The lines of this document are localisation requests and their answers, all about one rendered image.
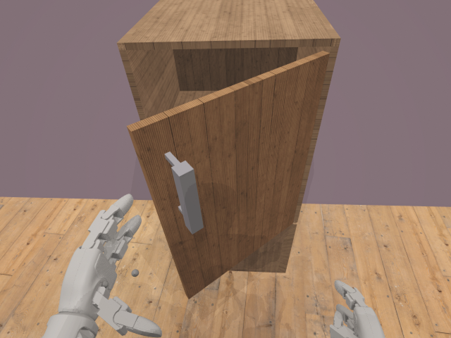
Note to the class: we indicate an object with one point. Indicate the cupboard door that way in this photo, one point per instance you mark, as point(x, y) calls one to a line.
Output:
point(248, 145)

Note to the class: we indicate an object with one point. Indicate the handle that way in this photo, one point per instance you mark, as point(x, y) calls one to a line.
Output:
point(186, 186)

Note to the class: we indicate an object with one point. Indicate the left robot hand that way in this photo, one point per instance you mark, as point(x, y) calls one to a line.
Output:
point(81, 291)

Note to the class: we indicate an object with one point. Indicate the right robot hand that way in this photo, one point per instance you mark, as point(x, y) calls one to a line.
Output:
point(361, 323)

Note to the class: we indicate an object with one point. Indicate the left robot forearm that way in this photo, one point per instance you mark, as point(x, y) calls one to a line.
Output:
point(71, 325)

